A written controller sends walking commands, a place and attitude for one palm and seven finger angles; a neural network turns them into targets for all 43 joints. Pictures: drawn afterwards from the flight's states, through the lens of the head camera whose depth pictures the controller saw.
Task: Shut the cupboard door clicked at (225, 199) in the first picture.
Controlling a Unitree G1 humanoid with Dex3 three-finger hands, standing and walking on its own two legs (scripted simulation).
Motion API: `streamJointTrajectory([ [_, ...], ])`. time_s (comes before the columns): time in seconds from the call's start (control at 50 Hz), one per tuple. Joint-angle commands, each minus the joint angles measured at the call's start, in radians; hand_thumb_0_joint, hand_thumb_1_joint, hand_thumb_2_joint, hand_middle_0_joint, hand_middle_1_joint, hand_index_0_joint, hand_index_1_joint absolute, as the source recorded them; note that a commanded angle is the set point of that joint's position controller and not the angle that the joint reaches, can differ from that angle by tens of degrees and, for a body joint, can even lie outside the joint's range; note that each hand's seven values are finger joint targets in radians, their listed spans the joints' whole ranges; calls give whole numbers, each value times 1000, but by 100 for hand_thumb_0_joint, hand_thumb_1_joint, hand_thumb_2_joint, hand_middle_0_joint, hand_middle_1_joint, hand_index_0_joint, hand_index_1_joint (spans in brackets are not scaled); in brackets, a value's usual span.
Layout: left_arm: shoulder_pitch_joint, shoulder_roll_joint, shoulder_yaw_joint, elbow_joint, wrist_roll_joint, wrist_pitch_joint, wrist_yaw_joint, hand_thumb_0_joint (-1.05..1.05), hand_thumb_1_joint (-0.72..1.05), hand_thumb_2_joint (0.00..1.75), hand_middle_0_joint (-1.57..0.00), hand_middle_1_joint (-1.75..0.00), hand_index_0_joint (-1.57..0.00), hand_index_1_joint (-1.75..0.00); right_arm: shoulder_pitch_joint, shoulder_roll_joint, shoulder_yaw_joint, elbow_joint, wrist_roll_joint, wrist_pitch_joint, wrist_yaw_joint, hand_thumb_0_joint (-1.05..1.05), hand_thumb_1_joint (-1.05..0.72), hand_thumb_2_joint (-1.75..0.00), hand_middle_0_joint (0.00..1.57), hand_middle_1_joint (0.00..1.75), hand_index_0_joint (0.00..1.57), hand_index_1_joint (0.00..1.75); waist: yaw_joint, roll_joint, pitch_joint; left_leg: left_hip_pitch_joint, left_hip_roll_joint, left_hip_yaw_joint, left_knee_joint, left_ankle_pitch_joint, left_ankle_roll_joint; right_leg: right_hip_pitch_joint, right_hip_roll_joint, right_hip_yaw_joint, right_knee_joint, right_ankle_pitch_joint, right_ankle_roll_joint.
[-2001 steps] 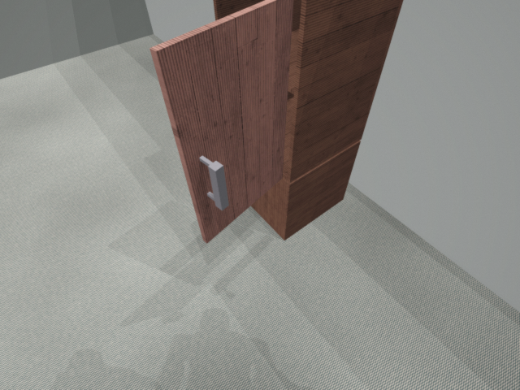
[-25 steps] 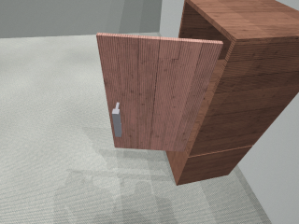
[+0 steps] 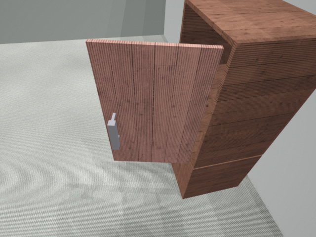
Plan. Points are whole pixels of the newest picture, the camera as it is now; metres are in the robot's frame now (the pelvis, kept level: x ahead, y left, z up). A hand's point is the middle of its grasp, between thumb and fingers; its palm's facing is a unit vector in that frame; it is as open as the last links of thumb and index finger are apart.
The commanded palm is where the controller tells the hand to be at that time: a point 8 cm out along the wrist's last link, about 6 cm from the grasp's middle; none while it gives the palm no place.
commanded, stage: come to a stop and stand still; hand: left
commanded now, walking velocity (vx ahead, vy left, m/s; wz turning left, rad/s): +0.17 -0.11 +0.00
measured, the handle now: (115, 131) +0.49 +0.19 -0.09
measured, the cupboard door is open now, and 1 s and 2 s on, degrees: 75 75 75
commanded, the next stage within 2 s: look again from close up in 1.76 s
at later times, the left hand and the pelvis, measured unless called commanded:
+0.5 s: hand out of the picture +0.05 +0.17 -0.18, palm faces +0.01 -0.98 -0.20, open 7.3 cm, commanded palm none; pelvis +0.03 -0.01 +0.00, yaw -1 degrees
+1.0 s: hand out of the picture +0.05 +0.21 -0.16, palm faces -0.07 -0.95 -0.31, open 7.4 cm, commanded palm none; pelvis +0.01 -0.01 +0.00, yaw -1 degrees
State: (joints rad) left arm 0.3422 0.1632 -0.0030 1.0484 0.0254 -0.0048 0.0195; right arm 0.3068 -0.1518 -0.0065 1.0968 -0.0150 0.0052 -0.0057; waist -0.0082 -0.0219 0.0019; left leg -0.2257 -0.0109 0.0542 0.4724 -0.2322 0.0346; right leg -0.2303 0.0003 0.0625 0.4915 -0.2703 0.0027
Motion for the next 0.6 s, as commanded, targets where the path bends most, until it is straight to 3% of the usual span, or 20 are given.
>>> streamJointTrajectory([
  [0.0, 98, 67, 27, -29, 0, -14, -3, 0, 90, 90, -20, -30, -20, -30, 16, -137, -34, -56, -5, -24, -12, 0, -90, -90, 20, 30, 20, 30, 18, 35, 127, -95, 146, -176, -184, -374, 35, -80, -29, 37, -64, -177, -55],
  [0.08, 121, 79, 32, -23, -3, -22, -4, 0, 90, 90, -20, -30, -20, -30, 19, -107, -30, -64, -4, -32, -13, 0, -90, -90, 20, 30, 20, 30, 17, -13, 146, -99, 104, -117, -82, -291, 21, -93, -67, 112, -118, -200, -82],
  [0.1, 124, 81, 32, -22, -5, -25, -2, 0, 90, 90, -20, -30, -20, -30, 24, -97, -25, -64, -2, -36, -14, 0, -90, -90, 20, 30, 20, 30, 16, -39, 130, -89, 86, -89, -40, -217, 14, -77, -80, 136, -129, -153, -87],
  [0.12, 124, 80, 31, -18, -7, -28, 1, 0, 90, 90, -20, -30, -20, -30, 22, -82, -18, -62, 0, -39, -16, 0, -90, -90, 20, 30, 20, 30, 14, -58, 120, -78, 65, -56, 2, -128, 4, -61, -96, 160, -140, -71, -91],
  [0.16, 127, 86, 29, -5, -11, -36, 9, 0, 90, 90, -20, -30, -20, -30, 41, -59, -5, -49, 4, -47, -22, 0, -90, -90, 20, 30, 20, 30, 4, -80, 67, -33, 54, -17, 33, 33, -11, 3, -115, 156, -117, 244, -88],
  [0.2, 117, 79, 21, 4, -16, -43, 19, 0, 90, 90, -20, -30, -20, -30, 55, -65, -3, -28, 8, -53, -30, 0, -90, -90, 20, 30, 20, 30, -5, -19, -3, 48, 84, -37, 11, 249, -17, 61, -105, 98, -35, 607, -66],
  [0.22, 117, 86, 17, 1, -18, -44, 24, 0, 90, 90, -20, -30, -20, -30, 53, -79, -5, -23, 12, -54, -35, 0, -90, -90, 20, 30, 20, 30, 1, 8, -23, 75, 96, -41, 13, 365, -18, 81, -103, 80, -21, 697, -52],
  [0.26, 103, 101, 19, -8, -18, -39, 33, 0, 90, 90, -20, -30, -20, -30, 38, -87, -13, -29, 20, -45, -43, 0, -90, -90, 20, 30, 20, 30, 1, 25, -27, 94, 105, -44, 15, 466, -16, 89, -108, 77, -2, 757, -42],
  [0.38, 59, 115, 38, -63, -11, -15, 41, 0, 90, 90, -20, -30, -20, -30, 13, -109, -41, -70, 12, -19, -46, 0, -90, -90, 20, 30, 20, 30, 4, 32, -62, 121, 125, -48, 62, 546, -6, 50, -109, 70, 56, 661, -44],
  [0.42, 35, 111, 37, -75, -11, -8, 38, 0, 90, 90, -20, -30, -20, -30, -14, -110, -43, -86, 10, -14, -44, 0, -90, -90, 20, 30, 20, 30, 6, 37, -56, 116, 129, -59, 49, 504, 1, 28, -99, 68, 52, 556, -42],
  [0.48, 1, 108, 32, -92, -9, 0, 33, 0, 90, 90, -20, -30, -20, -30, -53, -106, -40, -98, 8, -13, -34, 0, -90, -90, 20, 30, 20, 30, 13, 30, -28, 68, 122, -75, 7, 341, 4, 22, -85, 69, 10, 390, -34],
  [0.5, 61, 148, 42, -59, -6, -13, 63, 0, 90, 90, -20, -30, -20, -30, -139, -172, -49, -174, 23, -21, -22, 0, -90, -90, 20, 30, 20, 30, 33, 111, -51, 97, 155, -33, 156, 373, -24, -13, -130, 88, -23, 512, -26],
  [0.52, -20, 189, 40, -118, -6, -12, 55, 0, 90, 90, -20, -30, -20, -30, -74, -114, -46, -195, 12, -10, -14, 0, -90, -90, 20, 30, 20, 30, -12, 85, -73, 25, 92, -53, 96, 55, -24, -10, -131, 127, -14, 207, -66],
  [0.54, -65, 172, 35, -137, -6, -8, 48, 0, 90, 90, -20, -30, -20, -30, -62, -119, -39, -203, 5, -8, -10, 0, -90, -90, 20, 30, 20, 30, -19, 90, -30, 3, 100, -82, 39, -35, -13, -77, -97, 114, -9, -3, -72],
  [0.56, -80, 151, 30, -149, -2, -8, 41, 0, 90, 90, -20, -30, -20, -30, -53, -122, -38, -213, -7, -16, -5, 0, -90, -90, 20, 30, 20, 30, -15, 171, 8, -30, 123, -117, -22, -3, 6, -89, -56, 68, 15, -27, -69],
  [0.58, -71, 152, 25, -148, -2, -4, 34, 0, 90, 90, -20, -30, -20, -30, -68, -140, -36, -224, -6, -19, -4, 0, -90, -90, 20, 30, 20, 30, -2, 186, 30, -55, 144, -159, -74, -23, 22, -80, -21, 30, 35, -56, -54],
])
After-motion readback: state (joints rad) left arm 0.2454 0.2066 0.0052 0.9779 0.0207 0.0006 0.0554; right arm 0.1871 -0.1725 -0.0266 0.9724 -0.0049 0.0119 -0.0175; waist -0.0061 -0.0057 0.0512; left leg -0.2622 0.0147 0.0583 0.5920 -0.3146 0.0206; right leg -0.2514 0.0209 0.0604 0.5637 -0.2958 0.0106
